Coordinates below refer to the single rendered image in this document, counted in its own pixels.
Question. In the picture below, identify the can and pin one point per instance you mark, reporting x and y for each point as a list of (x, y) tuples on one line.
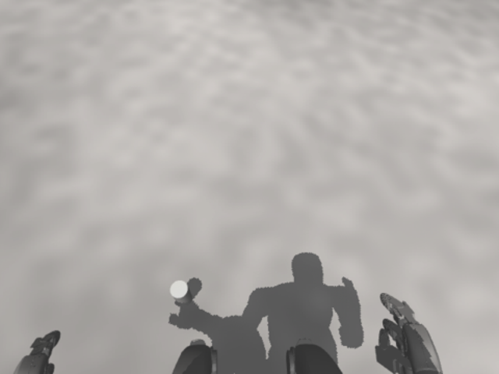
[(181, 293)]

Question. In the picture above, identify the left robot hand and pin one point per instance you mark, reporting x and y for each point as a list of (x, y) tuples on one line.
[(40, 351)]

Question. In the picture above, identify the right robot hand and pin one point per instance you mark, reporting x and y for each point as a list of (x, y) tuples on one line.
[(415, 349)]

